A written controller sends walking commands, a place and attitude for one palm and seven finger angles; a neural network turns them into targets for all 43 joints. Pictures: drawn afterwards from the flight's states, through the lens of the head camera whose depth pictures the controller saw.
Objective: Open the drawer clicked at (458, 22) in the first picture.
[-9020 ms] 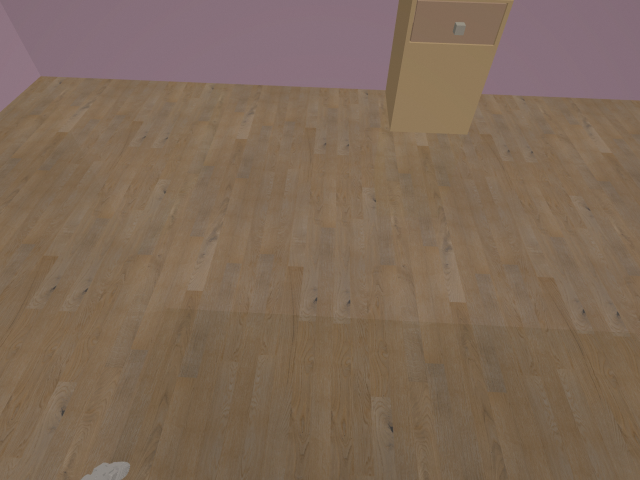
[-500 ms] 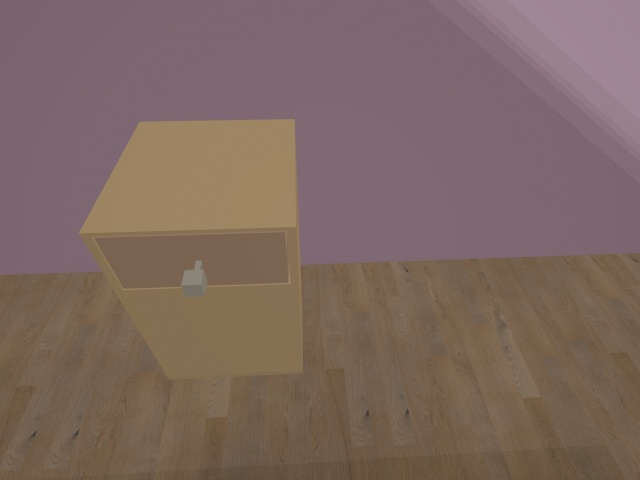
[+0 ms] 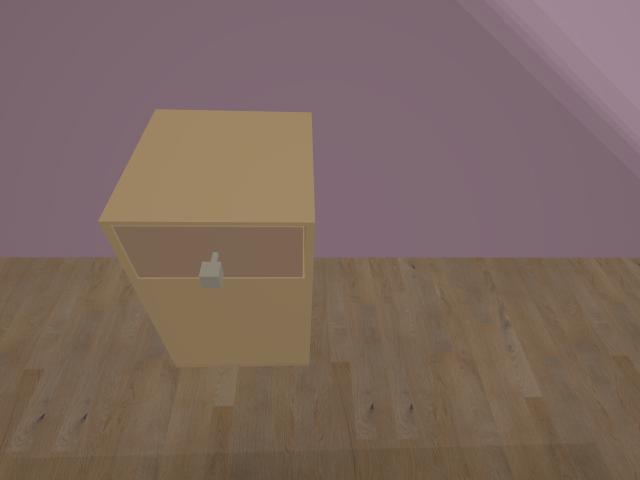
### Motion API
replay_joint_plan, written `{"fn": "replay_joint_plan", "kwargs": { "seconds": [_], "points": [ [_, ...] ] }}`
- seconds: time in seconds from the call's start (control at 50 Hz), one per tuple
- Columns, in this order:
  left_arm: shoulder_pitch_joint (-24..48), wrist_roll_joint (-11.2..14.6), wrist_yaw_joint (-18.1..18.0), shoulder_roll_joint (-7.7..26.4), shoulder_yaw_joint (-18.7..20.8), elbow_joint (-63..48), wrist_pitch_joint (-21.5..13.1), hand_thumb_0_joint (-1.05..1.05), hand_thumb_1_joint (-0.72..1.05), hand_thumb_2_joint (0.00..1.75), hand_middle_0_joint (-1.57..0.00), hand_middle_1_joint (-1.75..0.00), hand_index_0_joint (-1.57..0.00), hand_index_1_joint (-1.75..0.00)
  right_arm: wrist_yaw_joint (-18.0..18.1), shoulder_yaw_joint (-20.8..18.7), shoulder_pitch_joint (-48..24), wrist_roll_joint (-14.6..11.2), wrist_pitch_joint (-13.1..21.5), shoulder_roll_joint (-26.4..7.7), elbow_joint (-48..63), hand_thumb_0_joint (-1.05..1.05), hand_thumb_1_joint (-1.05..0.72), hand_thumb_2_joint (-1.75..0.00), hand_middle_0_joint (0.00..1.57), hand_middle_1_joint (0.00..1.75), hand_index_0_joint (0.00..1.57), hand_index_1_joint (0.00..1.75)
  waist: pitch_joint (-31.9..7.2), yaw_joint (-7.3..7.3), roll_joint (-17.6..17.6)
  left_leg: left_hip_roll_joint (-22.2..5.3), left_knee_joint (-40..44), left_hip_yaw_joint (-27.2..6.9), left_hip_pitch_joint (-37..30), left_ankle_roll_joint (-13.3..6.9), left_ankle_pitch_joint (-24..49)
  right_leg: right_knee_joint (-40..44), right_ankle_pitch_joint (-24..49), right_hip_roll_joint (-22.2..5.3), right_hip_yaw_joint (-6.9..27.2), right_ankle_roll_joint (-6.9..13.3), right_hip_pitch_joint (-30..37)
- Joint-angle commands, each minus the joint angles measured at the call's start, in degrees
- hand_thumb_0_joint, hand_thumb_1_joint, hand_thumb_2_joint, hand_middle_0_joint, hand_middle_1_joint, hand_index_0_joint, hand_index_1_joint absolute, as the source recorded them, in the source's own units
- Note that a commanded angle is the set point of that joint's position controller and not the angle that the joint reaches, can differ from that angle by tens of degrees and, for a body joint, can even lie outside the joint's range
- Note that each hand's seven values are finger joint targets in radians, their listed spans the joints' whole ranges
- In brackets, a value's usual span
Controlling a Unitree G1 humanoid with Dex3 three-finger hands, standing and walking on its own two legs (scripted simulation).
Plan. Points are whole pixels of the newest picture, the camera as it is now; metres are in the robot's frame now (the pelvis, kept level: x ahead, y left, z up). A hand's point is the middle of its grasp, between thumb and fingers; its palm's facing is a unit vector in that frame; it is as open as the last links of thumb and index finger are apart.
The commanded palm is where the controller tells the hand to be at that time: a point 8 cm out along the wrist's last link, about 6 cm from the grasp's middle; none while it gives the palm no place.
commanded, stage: look again from close up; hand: left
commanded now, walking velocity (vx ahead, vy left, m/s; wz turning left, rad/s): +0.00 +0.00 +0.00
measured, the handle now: (213, 267) +0.56 +0.26 -0.19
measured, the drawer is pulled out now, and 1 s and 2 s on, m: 0.00 0.00 0.00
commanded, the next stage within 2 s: raise the hand with hooked fingers in 0.12 s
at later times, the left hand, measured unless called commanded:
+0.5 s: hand (168, 418) +0.20 +0.20 -0.03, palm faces +0.09 -0.35 -0.93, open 7.8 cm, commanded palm +0.13 +0.23 -0.03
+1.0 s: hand (157, 397) +0.22 +0.22 -0.02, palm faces +0.03 -0.11 -0.99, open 10.7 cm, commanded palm +0.20 +0.22 +0.04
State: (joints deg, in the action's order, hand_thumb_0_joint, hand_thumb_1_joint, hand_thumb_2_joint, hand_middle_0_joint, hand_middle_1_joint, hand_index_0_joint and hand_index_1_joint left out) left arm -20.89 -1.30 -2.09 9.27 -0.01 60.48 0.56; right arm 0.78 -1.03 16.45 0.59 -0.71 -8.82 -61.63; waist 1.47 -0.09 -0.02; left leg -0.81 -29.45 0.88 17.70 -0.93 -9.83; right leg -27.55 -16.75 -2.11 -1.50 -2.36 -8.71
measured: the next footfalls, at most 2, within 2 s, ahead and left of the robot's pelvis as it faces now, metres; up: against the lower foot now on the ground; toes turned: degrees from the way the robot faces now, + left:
none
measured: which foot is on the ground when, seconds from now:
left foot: down 0.00-1.00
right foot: down 0.00-1.00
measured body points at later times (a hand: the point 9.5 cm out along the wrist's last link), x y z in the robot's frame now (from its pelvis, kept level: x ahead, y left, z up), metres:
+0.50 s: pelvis -0.03 +0.00 -0.03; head -0.03 -0.02 +0.42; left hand +0.19 +0.22 +0.02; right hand +0.16 -0.24 -0.11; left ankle +0.07 +0.11 -0.73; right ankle -0.02 -0.14 -0.73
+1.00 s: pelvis +0.00 -0.03 -0.04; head +0.03 -0.05 +0.41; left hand +0.21 +0.22 +0.03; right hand +0.22 -0.23 -0.13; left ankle +0.07 +0.11 -0.73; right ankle -0.02 -0.15 -0.73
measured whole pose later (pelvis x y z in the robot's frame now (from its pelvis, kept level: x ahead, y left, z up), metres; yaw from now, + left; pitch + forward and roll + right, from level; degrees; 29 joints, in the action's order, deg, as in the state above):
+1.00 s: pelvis +0.00 -0.03 -0.04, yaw +0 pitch +7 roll +0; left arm -18.5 -57.3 -19.9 20.6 -2.6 -1.4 3.1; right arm 1.5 0.5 6.0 2.9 -3.6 -11.0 -33.0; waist -5.2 4.1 -3.6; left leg -1.4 -48.6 -1.1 37.5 0.9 -18.3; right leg -50.1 -27.7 1.0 0.7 0.3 -29.5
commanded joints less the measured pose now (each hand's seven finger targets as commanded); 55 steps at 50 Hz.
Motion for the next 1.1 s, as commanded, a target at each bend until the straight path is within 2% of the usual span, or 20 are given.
{"fn": "replay_joint_plan", "kwargs": {
  "seconds": [0.0, 0.18, 0.2, 0.22, 0.24, 0.26, 0.28, 0.3, 0.32, 0.36, 0.38, 0.42, 0.46, 0.56, 0.66, 0.74, 0.9, 0.94, 0.96, 1.08],
  "points": [
    [-4.4, 0.0, -0.5, 4.5, 0.8, -1.0, -1.2, 0.0, 0.9, 0.9, -0.2, -0.3, -0.2, -0.3, 0.1, -1.5, 1.6, 0.0, 0.9, -7.0, 2.1, 0.0, -0.9, -0.9, 0.2, 0.3, 0.2, 0.3, 3.3, -0.13, -1.3, -4.9, 10.1, -6.9, -1.7, -0.9, -10.0, 6.3, -0.3, -2.4, 2.3, 2.8, -6.1],
    [-6.5, -0.2, -0.6, 3.8, 0.6, 0.6, -1.3, 0.0, 0.9, 0.9, -0.2, -0.3, -0.2, -0.3, 0.1, -1.4, 0.8, -0.1, 0.7, -6.9, 1.6, 0.0, -0.9, -0.9, 0.2, 0.3, 0.2, 0.3, 3.7, 0.04, -1.5, -4.7, 11.8, -7.3, -1.6, -0.8, -11.5, 6.9, 0.1, -2.6, 1.7, 2.5, -5.7],
    [-6.1, -1.1, -2.2, 5.2, 0.2, 1.2, -2.5, 0.0, 0.9, 0.9, -0.2, -0.3, -0.2, -0.3, 0.0, -0.4, -3.8, -0.1, 1.6, -7.9, 5.7, 0.0, -0.9, -0.9, 0.2, 0.3, 0.2, 0.3, 7.6, 1.61, -0.7, -3.5, 0.6, -2.5, 0.5, 1.1, -3.3, 8.8, 4.5, -3.7, 4.2, 3.5, -8.2],
    [35.5, -5.4, -3.7, 18.2, -5.3, -92.7, -12.6, 0.0, 0.88, 0.89, -0.2, -0.32, -0.2, -0.32, 3.3, 0.3, -1.5, -5.0, 10.1, -14.2, 27.3, 0.0, -0.9, -0.9, 0.2, 0.3, 0.2, 0.3, -22.4, -5.1, -16.9, -0.1, 6.8, 0.3, -20.5, -1.2, -0.6, -1.3, 3.3, 2.2, 0.0, 5.3, -7.8],
    [13.1, -5.9, -9.4, 18.3, 1.6, -75.6, -7.8, 0.0, 0.85, 0.88, -0.2, -0.33, -0.2, -0.33, 6.4, 1.0, -6.7, -4.4, 15.9, -11.4, 22.1, 0.0, -0.9, -0.9, 0.2, 0.3, 0.2, 0.3, -20.9, 0.76, -19.2, -3.3, 8.6, -3.5, -17.8, 0.4, -11.8, -8.1, -4.6, 2.3, -3.8, 5.7, -11.4],
    [-2.9, -5.5, -12.2, 9.6, -3.2, -70.3, -0.3, 0.0, 0.83, 0.87, -0.21, -0.34, -0.21, -0.34, 6.3, 0.0, -6.8, -5.4, 18.7, -9.0, 21.9, 0.0, -0.9, -0.9, 0.2, 0.3, 0.2, 0.3, -10.6, -0.41, -13.4, -3.0, 11.3, -6.1, -6.5, 1.2, -21.6, -9.1, -8.9, 3.2, -4.3, 4.6, -17.0],
    [-8.6, -7.7, -12.4, 0.7, -9.6, -63.7, 2.1, 0.0, 0.81, 0.86, -0.21, -0.36, -0.21, -0.36, 6.2, -0.2, -4.8, -6.5, 19.4, -8.7, 20.6, 0.0, -0.9, -0.9, 0.2, 0.3, 0.2, 0.3, -5.8, -1.63, -9.5, -1.9, 8.5, -4.7, -3.0, 0.3, -21.2, -8.2, -6.2, 2.7, -3.8, 4.2, -17.7],
    [-1.4, -11.7, -13.8, 3.8, -10.4, -72.7, 0.8, 0.0, 0.78, 0.85, -0.21, -0.37, -0.21, -0.37, 5.8, -0.4, -6.2, -5.1, 20.4, -10.2, 24.8, 0.0, -0.9, -0.9, 0.2, 0.3, 0.2, 0.3, -2.0, -1.98, -7.6, -1.1, 6.5, -6.0, 0.8, 0.3, -21.6, -7.2, -6.7, 3.0, -3.0, 4.2, -19.2],
    [-1.5, -18.3, -16.1, 7.5, -9.1, -70.6, 0.6, 0.0, 0.76, 0.84, -0.21, -0.39, -0.21, -0.39, 5.5, -0.4, -7.4, -3.3, 20.4, -11.6, 25.4, 0.0, -0.9, -0.9, 0.2, 0.3, 0.2, 0.3, -2.6, -3.0, -3.8, -1.4, 5.0, -7.1, 2.6, 0.2, -23.9, -7.3, -9.6, 3.3, -2.5, 4.1, -22.3],
    [-1.4, -31.5, -19.8, 8.3, -9.3, -65.4, 0.7, 0.0, 0.71, 0.82, -0.21, -0.42, -0.21, -0.42, 4.2, -1.1, -8.2, -0.7, 18.6, -11.6, 29.8, 0.0, -0.9, -0.9, 0.2, 0.3, 0.2, 0.3, -2.8, -2.49, 1.8, 0.1, -0.5, -6.7, 7.2, 0.6, -22.2, -9.2, -13.9, 4.2, -1.8, 4.3, -27.6],
    [-3.7, -39.2, -22.0, 8.6, -8.1, -60.0, 1.0, 0.0, 0.69, 0.81, -0.22, -0.43, -0.22, -0.43, 3.4, -1.9, -9.4, 1.0, 17.0, -11.4, 31.2, 0.0, -0.9, -0.9, 0.2, 0.3, 0.2, 0.3, -4.2, -0.17, 4.5, 0.8, -3.1, -5.5, 10.0, 1.0, -21.1, -10.2, -17.0, 4.6, -1.7, 4.6, -30.0],
    [-14.3, -49.8, -24.5, 7.2, -7.2, -53.0, 1.0, 0.0, 0.64, 0.79, -0.22, -0.47, -0.22, -0.47, 1.3, -2.6, -12.8, 2.1, 12.3, -10.8, 35.2, 0.0, -0.9, -0.9, 0.2, 0.3, 0.2, 0.3, -3.8, 4.42, 9.2, 1.7, -5.8, -3.1, 14.4, 1.2, -19.3, -9.8, -20.9, 5.0, 1.4, 5.8, -31.7],
    [-18.3, -56.7, -25.5, 9.7, -3.7, -52.8, 1.0, 0.0, 0.6, 0.77, -0.22, -0.5, -0.22, -0.5, -0.6, -2.7, -15.2, 1.7, 6.8, -10.2, 38.1, 0.0, -0.9, -0.9, 0.2, 0.3, 0.2, 0.3, -7.9, 8.08, 9.2, 2.3, -8.1, -1.2, 14.6, 1.1, -14.2, -9.5, -18.4, 4.6, 5.1, 7.3, -28.9],
    [-3.4, -63.3, -26.5, 17.4, 0.9, -64.1, 3.2, 0.0, 0.48, 0.72, -0.23, -0.57, -0.23, -0.57, -1.1, -1.8, -19.5, 0.9, -1.0, -9.2, 41.6, 0.0, -0.9, -0.9, 0.2, 0.3, 0.2, 0.3, -10.0, 7.93, 3.2, 2.6, -9.8, -0.5, 12.8, 0.4, -10.7, -10.4, -15.1, 4.2, 6.7, 7.4, -27.3],
    [15.7, -61.8, -28.2, 21.2, 3.1, -76.9, -2.5, 0.0, 0.36, 0.67, -0.24, -0.64, -0.24, -0.64, 0.8, -2.6, -18.7, 3.9, -0.6, -8.4, 40.8, 0.0, -0.9, -0.9, 0.2, 0.3, 0.2, 0.3, -16.0, 2.68, -2.7, 2.2, -17.4, -2.1, 5.5, -1.1, -11.4, -11.1, -15.9, 3.6, 8.1, 6.1, -34.5],
    [13.0, -59.1, -27.4, 20.0, 2.3, -74.4, -4.9, 0.0, 0.27, 0.63, -0.25, -0.7, -0.25, -0.7, 1.2, -2.3, -18.0, 4.0, 1.2, -9.1, 39.0, 0.0, -0.9, -0.9, 0.2, 0.3, 0.2, 0.3, -17.0, 1.38, -4.2, 2.2, -19.6, -2.5, 5.2, -1.5, -8.1, -12.9, -9.3, 3.8, 6.9, 5.9, -35.1],
    [4.4, -55.8, -20.2, 20.3, 2.5, -71.4, 2.5, 0.0, 0.08, 0.55, -0.26, -0.82, -0.26, -0.82, 1.1, -1.5, -18.0, 2.2, 0.0, -9.5, 38.5, 0.0, -0.9, -0.9, 0.2, 0.3, 0.2, 0.3, -17.1, 3.99, 0.8, 2.3, -13.8, -1.3, 7.0, -1.0, -1.3, -11.6, 4.8, 4.1, 4.6, 4.8, -22.2],
    [4.9, -55.7, -18.9, 21.0, 3.0, -71.9, 2.7, 0.0, 0.04, 0.53, -0.26, -0.86, -0.26, -0.86, 1.3, -1.3, -17.7, 2.2, -0.3, -9.4, 38.2, 0.0, -0.9, -0.9, 0.2, 0.3, 0.2, 0.3, -16.6, 4.04, 2.6, 2.3, -12.9, -0.9, 6.7, -1.2, -0.2, -10.8, 7.1, 3.7, 4.2, 4.3, -20.5],
    [5.9, -56.1, -18.7, 23.0, 5.1, -72.7, 2.3, 0.0, 0.01, 0.52, -0.26, -0.87, -0.26, -0.87, 1.4, -1.3, -17.8, 2.4, -0.3, -9.5, 38.1, 0.0, -0.9, -0.9, 0.2, 0.3, 0.2, 0.3, -17.1, 4.6, 1.9, 2.3, -12.4, -1.0, 6.4, -1.0, 0.2, -10.7, 7.0, 3.9, 4.6, 4.5, -19.7],
    [9.2, -55.8, -20.0, 23.0, 6.4, -75.0, -0.1, 0.0, -0.13, 0.46, -0.27, -0.96, -0.27, -0.96, 1.3, -2.2, -16.2, 2.6, -0.3, -9.4, 37.4, 0.0, -0.9, -0.9, 0.2, 0.3, 0.2, 0.3, -18.2, 3.95, -0.6, 2.0, -11.7, -0.5, 2.8, -1.0, 3.3, -10.7, 9.3, 3.7, 2.5, 4.3, -18.9]
  ]
}}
